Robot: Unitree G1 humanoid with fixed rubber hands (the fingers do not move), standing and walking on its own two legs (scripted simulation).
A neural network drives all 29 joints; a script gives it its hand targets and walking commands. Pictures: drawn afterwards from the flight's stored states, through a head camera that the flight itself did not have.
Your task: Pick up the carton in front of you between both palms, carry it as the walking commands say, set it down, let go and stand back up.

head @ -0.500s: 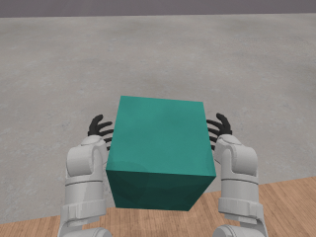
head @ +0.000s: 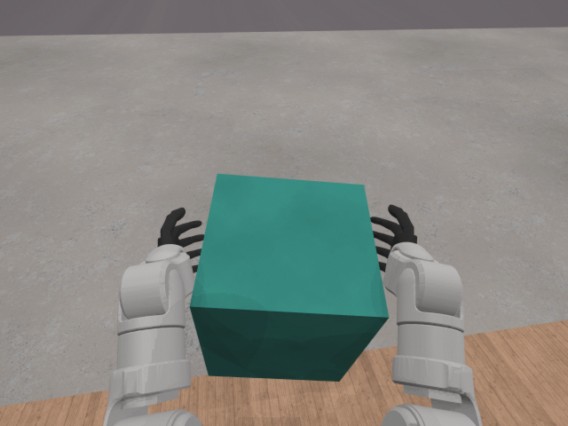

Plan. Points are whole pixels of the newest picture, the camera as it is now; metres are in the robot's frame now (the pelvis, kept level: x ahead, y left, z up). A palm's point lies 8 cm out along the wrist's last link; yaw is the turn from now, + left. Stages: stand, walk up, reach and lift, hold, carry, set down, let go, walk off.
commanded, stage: carry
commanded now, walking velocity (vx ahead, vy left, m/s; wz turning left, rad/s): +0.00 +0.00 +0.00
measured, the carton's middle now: (282, 284) +0.34 +0.00 +0.05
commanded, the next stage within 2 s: none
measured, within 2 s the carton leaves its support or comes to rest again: neither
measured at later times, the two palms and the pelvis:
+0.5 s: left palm (174, 253) +0.34 +0.15 +0.11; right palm (398, 248) +0.34 -0.16 +0.12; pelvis +0.02 +0.00 +0.00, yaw +0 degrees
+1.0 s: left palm (206, 180) +0.56 +0.15 +0.07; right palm (365, 182) +0.56 -0.16 +0.08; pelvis +0.23 +0.00 -0.03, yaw +1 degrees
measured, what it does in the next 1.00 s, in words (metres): walks ahead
